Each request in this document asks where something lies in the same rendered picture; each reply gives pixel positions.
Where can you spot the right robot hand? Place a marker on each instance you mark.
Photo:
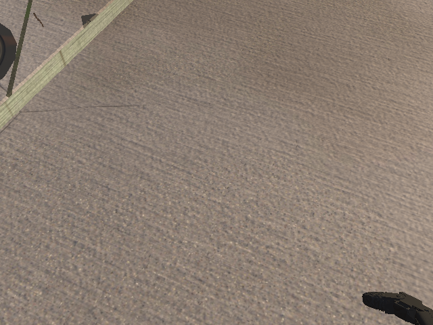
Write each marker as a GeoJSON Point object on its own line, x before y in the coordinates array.
{"type": "Point", "coordinates": [402, 305]}

